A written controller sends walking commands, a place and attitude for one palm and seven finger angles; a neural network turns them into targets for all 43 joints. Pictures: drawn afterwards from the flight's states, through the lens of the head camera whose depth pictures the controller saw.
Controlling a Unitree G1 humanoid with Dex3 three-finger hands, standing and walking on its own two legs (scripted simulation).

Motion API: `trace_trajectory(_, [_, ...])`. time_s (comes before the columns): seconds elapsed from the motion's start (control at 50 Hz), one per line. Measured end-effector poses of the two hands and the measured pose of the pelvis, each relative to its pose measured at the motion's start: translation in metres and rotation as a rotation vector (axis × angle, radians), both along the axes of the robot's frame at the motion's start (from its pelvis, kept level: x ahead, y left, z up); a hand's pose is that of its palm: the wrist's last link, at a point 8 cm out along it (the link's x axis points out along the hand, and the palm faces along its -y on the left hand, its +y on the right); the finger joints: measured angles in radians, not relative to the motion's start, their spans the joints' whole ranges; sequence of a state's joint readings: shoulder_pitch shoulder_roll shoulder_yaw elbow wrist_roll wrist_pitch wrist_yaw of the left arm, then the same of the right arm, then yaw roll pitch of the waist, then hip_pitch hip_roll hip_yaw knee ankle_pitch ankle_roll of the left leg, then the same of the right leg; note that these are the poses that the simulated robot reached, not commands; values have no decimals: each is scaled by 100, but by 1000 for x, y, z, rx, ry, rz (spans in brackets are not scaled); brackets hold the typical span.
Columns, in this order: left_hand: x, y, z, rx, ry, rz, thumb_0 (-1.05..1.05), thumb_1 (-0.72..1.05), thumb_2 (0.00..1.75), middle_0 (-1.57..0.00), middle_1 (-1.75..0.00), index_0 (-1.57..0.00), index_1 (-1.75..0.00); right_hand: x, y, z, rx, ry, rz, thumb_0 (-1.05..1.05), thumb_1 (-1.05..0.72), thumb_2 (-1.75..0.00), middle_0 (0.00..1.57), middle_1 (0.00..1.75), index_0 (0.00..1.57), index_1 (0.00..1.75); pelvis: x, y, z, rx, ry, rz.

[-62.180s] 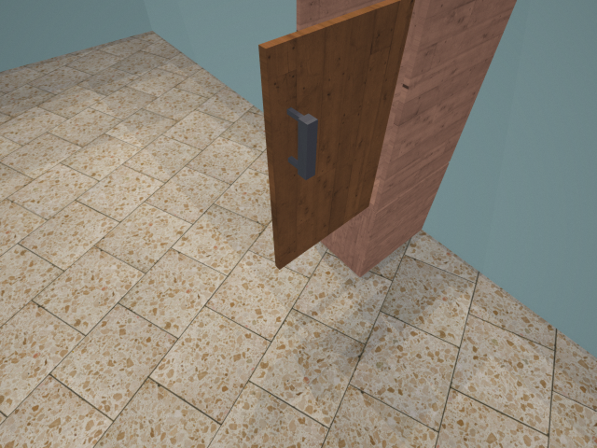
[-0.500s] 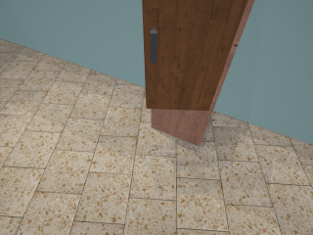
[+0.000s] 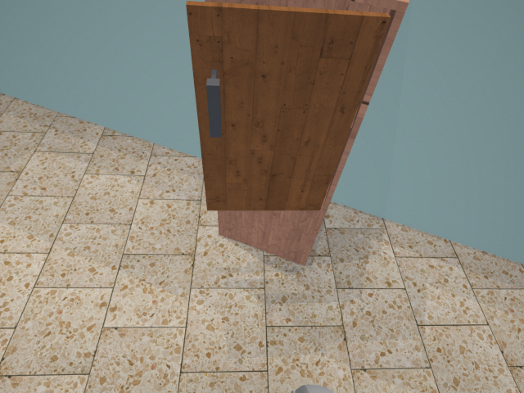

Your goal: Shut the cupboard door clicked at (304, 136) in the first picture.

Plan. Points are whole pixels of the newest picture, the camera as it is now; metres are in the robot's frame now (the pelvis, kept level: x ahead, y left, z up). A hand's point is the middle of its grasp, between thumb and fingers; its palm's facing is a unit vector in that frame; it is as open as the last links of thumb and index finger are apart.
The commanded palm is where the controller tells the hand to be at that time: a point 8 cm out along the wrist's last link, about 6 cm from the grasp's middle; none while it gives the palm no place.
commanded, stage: take the last steps up to it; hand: left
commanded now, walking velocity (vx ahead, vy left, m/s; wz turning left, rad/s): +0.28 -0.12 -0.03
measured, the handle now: (215, 103) +0.64 +0.14 +0.07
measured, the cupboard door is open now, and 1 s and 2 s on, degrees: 24 24 24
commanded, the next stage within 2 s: come to a stop and stand still in 0.28 s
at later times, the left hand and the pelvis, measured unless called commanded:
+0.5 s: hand (219, 363) +0.20 +0.08 -0.17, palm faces +0.03 -0.98 -0.17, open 7.2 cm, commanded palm none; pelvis +0.18 -0.09 +0.00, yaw +0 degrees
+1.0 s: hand (210, 354) +0.21 +0.09 -0.16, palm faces -0.01 -0.96 -0.29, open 7.4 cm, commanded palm none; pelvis +0.18 -0.10 +0.00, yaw -2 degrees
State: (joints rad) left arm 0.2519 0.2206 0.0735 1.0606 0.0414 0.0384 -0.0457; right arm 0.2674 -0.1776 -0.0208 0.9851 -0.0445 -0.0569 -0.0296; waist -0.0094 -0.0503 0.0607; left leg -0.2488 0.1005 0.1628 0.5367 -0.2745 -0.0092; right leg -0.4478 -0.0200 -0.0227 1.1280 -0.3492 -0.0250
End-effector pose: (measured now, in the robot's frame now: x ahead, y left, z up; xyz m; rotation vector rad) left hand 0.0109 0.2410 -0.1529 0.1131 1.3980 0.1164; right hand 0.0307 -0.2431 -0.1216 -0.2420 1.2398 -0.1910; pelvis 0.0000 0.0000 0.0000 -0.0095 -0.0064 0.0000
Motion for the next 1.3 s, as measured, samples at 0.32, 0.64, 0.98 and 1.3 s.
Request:
trace_trajectory(0.32, [198, -81, 22, 89, -225, -82, 0, 91, 90, -20, -30, -20, -30, 48, -73, -35, 110, 236, -123, 0, -91, -89, 20, 30, 20, 30, 122, -79, -8, 6, -3, -9])
trace_trajectory(0.64, [187, -124, -2, 3, -6, 57, 0, 92, 90, -20, -30, -20, -30, 261, -66, -6, 78, -69, 48, 0, -91, -90, 19, 29, 20, 29, 202, -94, 1, -2, -15, 0])
trace_trajectory(0.98, [191, -103, 28, 149, -108, -36, 0, 91, 90, -20, -30, -20, -30, 239, -105, -9, 92, -101, -29, 0, -91, -90, 20, 29, 20, 30, 180, -106, 3, 38, -5, -39])
trace_trajectory(1.3, [199, -67, 31, 110, -240, -99, 0, 91, 90, -20, -30, -20, -30, 137, -56, -14, 102, -8, -13, 0, -92, -90, 20, 30, 20, 30, 139, -69, 2, 5, -30, -28])
